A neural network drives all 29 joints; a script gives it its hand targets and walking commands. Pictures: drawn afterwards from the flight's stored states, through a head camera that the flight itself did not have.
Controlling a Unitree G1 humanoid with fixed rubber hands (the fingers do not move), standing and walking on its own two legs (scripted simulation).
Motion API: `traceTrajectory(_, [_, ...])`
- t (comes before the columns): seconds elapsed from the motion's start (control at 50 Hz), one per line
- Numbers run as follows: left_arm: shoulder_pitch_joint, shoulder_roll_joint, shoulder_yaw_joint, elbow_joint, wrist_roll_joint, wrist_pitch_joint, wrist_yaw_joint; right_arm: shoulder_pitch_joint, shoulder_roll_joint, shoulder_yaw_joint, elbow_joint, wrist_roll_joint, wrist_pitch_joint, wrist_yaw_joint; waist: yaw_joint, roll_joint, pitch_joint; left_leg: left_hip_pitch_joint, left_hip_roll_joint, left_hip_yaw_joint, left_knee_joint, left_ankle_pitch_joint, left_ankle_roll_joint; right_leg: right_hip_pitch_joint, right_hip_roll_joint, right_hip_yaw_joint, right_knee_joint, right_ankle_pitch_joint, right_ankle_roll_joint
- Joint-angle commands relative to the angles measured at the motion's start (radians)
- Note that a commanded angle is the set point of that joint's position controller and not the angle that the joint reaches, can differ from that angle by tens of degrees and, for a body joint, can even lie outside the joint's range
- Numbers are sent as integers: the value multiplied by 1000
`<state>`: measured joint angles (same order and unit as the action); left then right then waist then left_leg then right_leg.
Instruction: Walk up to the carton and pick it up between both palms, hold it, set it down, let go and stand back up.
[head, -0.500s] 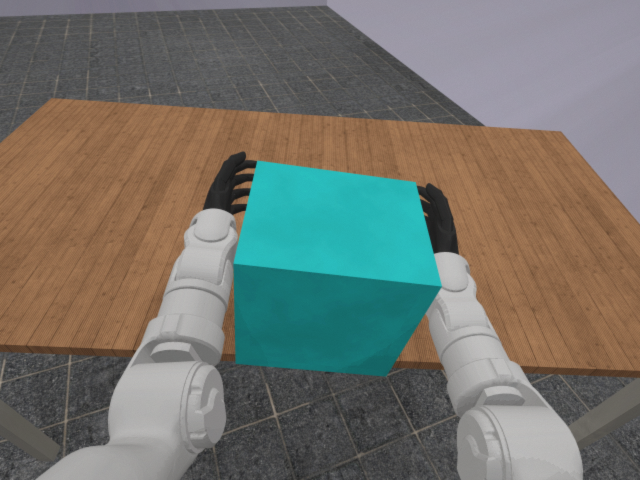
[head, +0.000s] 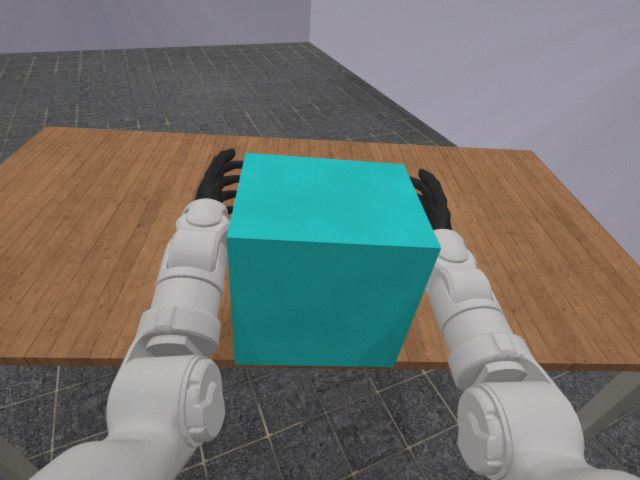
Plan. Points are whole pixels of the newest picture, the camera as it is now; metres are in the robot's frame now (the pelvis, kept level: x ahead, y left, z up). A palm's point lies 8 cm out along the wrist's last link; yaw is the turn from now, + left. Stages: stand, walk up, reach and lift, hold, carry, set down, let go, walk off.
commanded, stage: reach and lift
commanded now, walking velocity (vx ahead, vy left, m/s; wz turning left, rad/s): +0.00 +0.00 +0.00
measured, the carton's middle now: (321, 262) +0.35 +0.02 +0.14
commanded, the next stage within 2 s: hold in 0.66 s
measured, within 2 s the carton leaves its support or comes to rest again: neither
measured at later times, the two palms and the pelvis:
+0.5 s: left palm (214, 196) +0.41 +0.16 +0.20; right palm (438, 215) +0.39 -0.13 +0.19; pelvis +0.00 +0.00 +0.00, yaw +0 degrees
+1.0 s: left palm (212, 183) +0.41 +0.16 +0.22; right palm (442, 204) +0.40 -0.13 +0.21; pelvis +0.01 +0.00 +0.00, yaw +0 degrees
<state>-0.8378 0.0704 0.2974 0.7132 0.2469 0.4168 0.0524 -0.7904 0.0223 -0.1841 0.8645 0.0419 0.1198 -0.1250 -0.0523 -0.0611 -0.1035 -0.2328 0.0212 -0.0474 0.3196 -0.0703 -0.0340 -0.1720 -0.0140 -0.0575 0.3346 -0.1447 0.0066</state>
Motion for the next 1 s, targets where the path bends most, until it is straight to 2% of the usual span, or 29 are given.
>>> traceTrajectory(0.0, [-725,-797,-463,-257,-191,-19,-161,-931,592,373,-396,130,17,17,-78,116,-419,301,-77,81,10,20,12,164,46,16,-111,27,47])
traceTrajectory(0.06, [-719,-771,-438,-277,-174,-4,-157,-894,603,380,-353,137,48,23,-56,98,-387,294,-77,78,-9,-27,23,142,42,19,-111,-15,48])
traceTrajectory(0.1, [-749,-779,-438,-279,-182,7,-157,-920,601,363,-351,137,60,30,-75,101,-395,285,-74,77,-12,-54,21,141,40,19,-111,-33,44])
traceTrajectory(0.16, [-768,-791,-480,-324,-207,9,-135,-955,616,405,-409,173,65,37,-53,118,-452,296,-73,68,1,-25,18,120,46,21,-97,-4,44])
traceTrajectory(0.18, [-750,-781,-462,-289,-198,14,-134,-945,608,392,-390,163,72,38,-55,112,-419,288,-72,69,0,-43,21,105,43,17,-104,-22,42])
traceTrajectory(0.24, [-737,-792,-476,-310,-207,27,-133,-926,604,393,-385,168,81,39,-69,114,-440,298,-78,62,6,-30,16,104,47,14,-102,-7,45])
traceTrajectory(0.26, [-752,-782,-463,-311,-200,31,-132,-933,611,398,-383,171,88,35,-56,110,-422,276,-75,66,0,-50,22,114,43,18,-102,-22,45])
traceTrajectory(0.3, [-771,-793,-488,-336,-210,32,-133,-924,610,390,-376,169,93,39,-77,129,-428,287,-74,67,0,-40,13,100,38,17,-99,-11,44])
traceTrajectory(0.32, [-774,-797,-510,-375,-221,34,-126,-922,610,409,-404,187,91,42,-64,133,-474,303,-71,61,9,-9,10,112,48,13,-88,17,42])
traceTrajectory(0.38, [-782,-783,-498,-352,-222,45,-120,-924,594,392,-373,182,109,45,-84,136,-443,298,-68,52,-2,-52,10,85,44,12,-100,-26,39])
traceTrajectory(0.42, [-750,-779,-473,-330,-210,57,-121,-932,590,397,-387,189,113,42,-60,124,-429,291,-69,58,2,-49,10,86,44,17,-98,-23,37])
traceTrajectory(0.48, [-747,-799,-524,-417,-233,63,-115,-915,595,429,-450,213,115,39,-66,140,-502,325,-70,50,21,46,0,121,55,19,-87,68,38])
traceTrajectory(0.5, [-754,-789,-531,-435,-236,63,-114,-889,607,440,-443,222,125,33,-82,156,-510,341,-70,45,30,66,-7,124,52,16,-85,95,37])
traceTrajectory(0.56, [-664,-780,-522,-432,-218,98,-116,-861,576,462,-471,247,144,18,-84,156,-480,351,-74,47,34,113,-9,147,61,15,-88,127,41])
traceTrajectory(0.58, [-647,-768,-500,-405,-210,108,-124,-870,565,459,-469,253,150,14,-74,140,-455,342,-75,49,33,95,-7,147,62,12,-88,114,42])
traceTrajectory(0.6, [-667,-776,-508,-454,-206,109,-123,-869,579,475,-506,264,148,12,-67,154,-488,351,-75,54,38,114,-10,155,66,15,-84,127,43])
traceTrajectory(0.64, [-650,-761,-503,-413,-208,122,-130,-856,545,457,-462,254,168,8,-82,143,-424,335,-72,45,26,74,-7,136,65,10,-91,81,41])
traceTrajectory(0.66, [-661,-759,-506,-456,-201,123,-129,-848,566,466,-478,269,170,11,-69,151,-441,329,-71,54,17,74,-6,144,63,12,-88,93,47])
traceTrajectory(0.68, [-680,-764,-518,-464,-218,127,-129,-858,562,469,-496,272,171,9,-84,151,-454,335,-72,50,24,76,-7,147,65,9,-87,102,43])
traceTrajectory(0.7, [-634,-774,-509,-469,-212,131,-129,-855,562,476,-526,275,171,3,-69,148,-480,343,-70,50,31,120,-9,160,70,10,-79,135,43])
traceTrajectory(0.72, [-641,-779,-537,-488,-220,137,-125,-843,553,488,-521,283,181,5,-81,171,-480,364,-69,47,39,143,-19,149,71,8,-79,149,45])
traceTrajectory(0.74, [-625,-797,-557,-542,-235,137,-120,-879,577,521,-617,312,167,2,-63,175,-571,398,-71,42,63,218,-22,167,80,10,-62,214,41])
traceTrajectory(0.76, [-623,-764,-546,-549,-228,143,-117,-853,562,531,-601,319,185,-4,-64,165,-532,385,-76,41,71,225,-22,171,77,12,-67,236,44])
traceTrajectory(0.84, [-599,-748,-503,-513,-198,177,-139,-818,542,501,-555,298,211,-12,-75,151,-432,349,-72,49,29,114,-10,154,70,11,-89,125,48])
traceTrajectory(0.86, [-580,-734,-512,-537,-205,180,-138,-847,559,527,-609,322,210,-13,-56,143,-459,348,-72,50,37,157,-5,181,70,15,-80,177,50])
traceTrajectory(0.88, [-588,-741,-512,-518,-204,186,-139,-837,552,509,-579,320,220,-14,-66,147,-423,339,-75,55,31,120,-8,166,70,14,-82,146,52])
traceTrajectory(0.9, [-616,-757,-535,-569,-216,185,-138,-863,569,529,-631,334,215,-14,-66,155,-482,351,-79,48,38,147,-9,176,76,11,-73,166,52])
traceTrajectory(0.94, [-614,-763,-557,-566,-232,192,-131,-880,554,531,-660,339,221,-20,-74,165,-506,367,-78,49,48,163,-14,164,75,15,-72,183,52])
traceTrajectory(0.98, [-632,-759,-550,-572,-224,194,-130,-860,553,529,-629,339,237,-17,-62,168,-485,350,-73,47,41,126,-12,146,73,16,-78,146,48])
